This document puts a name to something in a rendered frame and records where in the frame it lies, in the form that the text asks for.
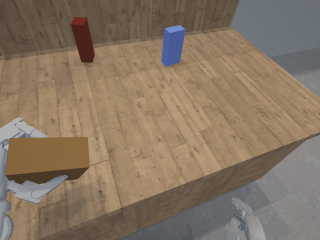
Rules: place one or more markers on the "sponge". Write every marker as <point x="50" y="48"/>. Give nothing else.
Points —
<point x="40" y="159"/>

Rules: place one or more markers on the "left robot hand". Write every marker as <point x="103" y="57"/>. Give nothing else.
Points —
<point x="27" y="191"/>

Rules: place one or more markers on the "robot left forearm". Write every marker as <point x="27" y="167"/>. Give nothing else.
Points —
<point x="6" y="223"/>

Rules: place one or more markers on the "table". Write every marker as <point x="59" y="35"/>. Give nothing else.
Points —
<point x="161" y="139"/>

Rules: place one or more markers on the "right robot hand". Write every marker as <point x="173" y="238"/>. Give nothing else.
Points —
<point x="249" y="229"/>

